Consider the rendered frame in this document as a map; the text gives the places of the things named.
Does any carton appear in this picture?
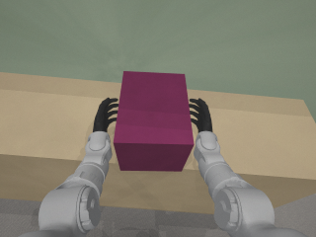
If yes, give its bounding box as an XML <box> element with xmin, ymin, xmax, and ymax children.
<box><xmin>113</xmin><ymin>71</ymin><xmax>195</xmax><ymax>172</ymax></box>

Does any left robot upper arm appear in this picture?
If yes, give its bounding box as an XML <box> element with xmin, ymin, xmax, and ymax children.
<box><xmin>18</xmin><ymin>185</ymin><xmax>102</xmax><ymax>237</ymax></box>

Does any left robot hand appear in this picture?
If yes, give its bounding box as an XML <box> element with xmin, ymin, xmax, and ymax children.
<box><xmin>93</xmin><ymin>98</ymin><xmax>119</xmax><ymax>132</ymax></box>

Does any right robot upper arm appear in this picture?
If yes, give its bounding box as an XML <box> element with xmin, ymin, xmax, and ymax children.
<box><xmin>213</xmin><ymin>187</ymin><xmax>308</xmax><ymax>237</ymax></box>

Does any robot right forearm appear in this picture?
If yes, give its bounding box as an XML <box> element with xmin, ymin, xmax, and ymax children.
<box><xmin>194</xmin><ymin>130</ymin><xmax>275</xmax><ymax>222</ymax></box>

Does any pedestal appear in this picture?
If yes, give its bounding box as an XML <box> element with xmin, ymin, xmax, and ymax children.
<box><xmin>0</xmin><ymin>72</ymin><xmax>316</xmax><ymax>214</ymax></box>

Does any robot left forearm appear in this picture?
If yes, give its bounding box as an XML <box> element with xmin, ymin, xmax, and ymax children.
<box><xmin>39</xmin><ymin>131</ymin><xmax>113</xmax><ymax>228</ymax></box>

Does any right robot hand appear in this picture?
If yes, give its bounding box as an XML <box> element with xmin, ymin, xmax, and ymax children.
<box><xmin>189</xmin><ymin>98</ymin><xmax>213</xmax><ymax>133</ymax></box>

